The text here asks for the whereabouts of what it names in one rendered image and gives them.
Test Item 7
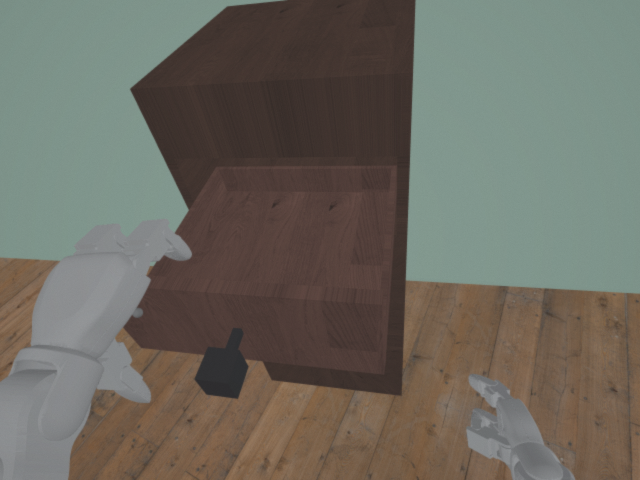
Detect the cabinet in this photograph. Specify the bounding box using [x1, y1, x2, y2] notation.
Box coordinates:
[130, 0, 415, 396]

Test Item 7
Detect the right robot hand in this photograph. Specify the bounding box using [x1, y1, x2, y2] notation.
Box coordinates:
[466, 374, 545, 470]

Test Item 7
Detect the handle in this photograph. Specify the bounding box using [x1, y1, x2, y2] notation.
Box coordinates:
[194, 328, 249, 399]

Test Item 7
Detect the robot right forearm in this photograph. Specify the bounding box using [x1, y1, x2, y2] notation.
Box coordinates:
[510, 442, 575, 480]

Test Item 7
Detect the robot left forearm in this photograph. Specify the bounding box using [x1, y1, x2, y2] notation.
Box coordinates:
[0, 345, 104, 480]

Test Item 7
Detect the left robot hand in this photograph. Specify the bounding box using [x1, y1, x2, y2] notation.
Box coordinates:
[30, 219, 192, 403]

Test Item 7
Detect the drawer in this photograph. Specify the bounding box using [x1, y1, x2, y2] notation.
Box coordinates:
[123, 166, 397, 375]

